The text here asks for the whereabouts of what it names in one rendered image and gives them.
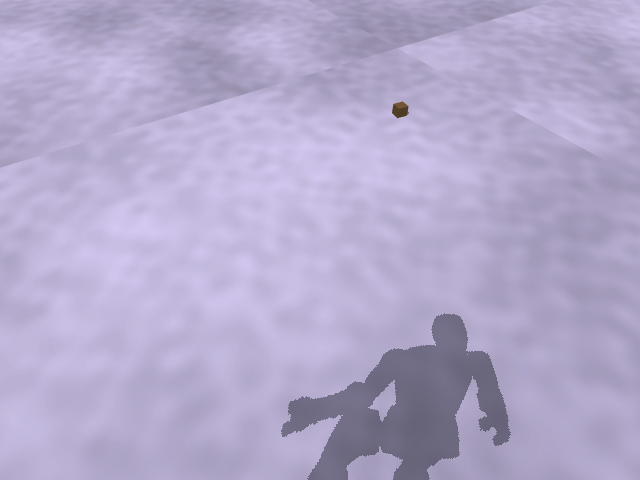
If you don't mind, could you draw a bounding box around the small box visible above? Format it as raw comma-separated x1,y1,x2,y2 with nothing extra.
392,102,409,118

